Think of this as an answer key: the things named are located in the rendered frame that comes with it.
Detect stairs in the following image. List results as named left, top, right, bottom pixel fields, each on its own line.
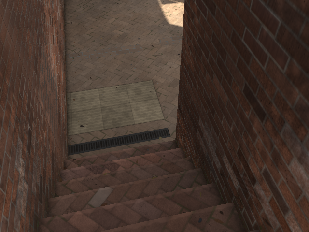
left=39, top=140, right=260, bottom=232

